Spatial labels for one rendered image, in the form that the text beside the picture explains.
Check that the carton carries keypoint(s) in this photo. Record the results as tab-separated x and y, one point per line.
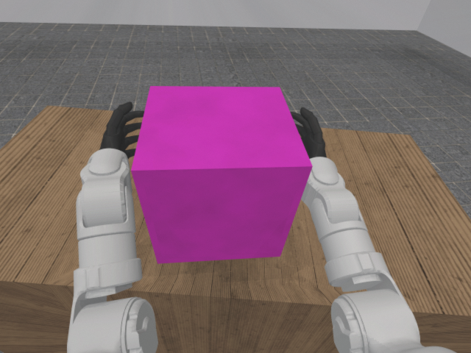
219	172

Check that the left robot forearm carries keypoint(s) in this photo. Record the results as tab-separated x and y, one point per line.
108	262

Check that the robot left hand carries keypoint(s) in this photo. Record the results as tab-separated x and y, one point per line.
116	131

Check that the robot left upper arm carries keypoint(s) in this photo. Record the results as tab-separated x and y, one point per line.
118	326

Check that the right robot forearm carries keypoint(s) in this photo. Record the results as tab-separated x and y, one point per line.
352	262

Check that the robot right hand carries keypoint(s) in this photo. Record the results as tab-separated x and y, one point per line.
310	132

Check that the robot right upper arm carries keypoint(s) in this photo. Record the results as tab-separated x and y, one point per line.
376	321

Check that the pedestal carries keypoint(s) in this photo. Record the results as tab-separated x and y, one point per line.
254	305

